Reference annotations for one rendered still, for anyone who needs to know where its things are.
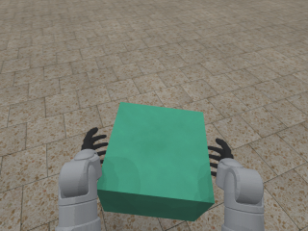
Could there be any robot left forearm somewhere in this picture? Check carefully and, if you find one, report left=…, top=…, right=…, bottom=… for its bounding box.
left=55, top=148, right=102, bottom=231

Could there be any robot left hand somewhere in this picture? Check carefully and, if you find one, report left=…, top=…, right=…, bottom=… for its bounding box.
left=81, top=127, right=108, bottom=164

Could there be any robot right forearm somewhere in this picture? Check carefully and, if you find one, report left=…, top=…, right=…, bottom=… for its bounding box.
left=216, top=158, right=265, bottom=231

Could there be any carton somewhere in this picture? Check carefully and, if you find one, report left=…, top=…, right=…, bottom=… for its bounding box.
left=97, top=102, right=215, bottom=222

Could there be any robot right hand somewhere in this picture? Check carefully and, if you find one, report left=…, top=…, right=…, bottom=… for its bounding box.
left=207, top=138, right=234, bottom=177

